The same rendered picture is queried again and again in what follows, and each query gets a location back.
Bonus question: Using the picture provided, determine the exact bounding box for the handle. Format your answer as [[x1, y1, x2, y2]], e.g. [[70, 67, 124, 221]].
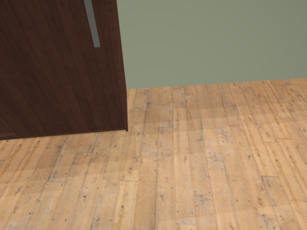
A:
[[84, 0, 100, 47]]

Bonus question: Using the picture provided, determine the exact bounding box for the wardrobe door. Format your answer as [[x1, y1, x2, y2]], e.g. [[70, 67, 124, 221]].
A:
[[0, 117, 13, 133], [0, 0, 125, 137]]

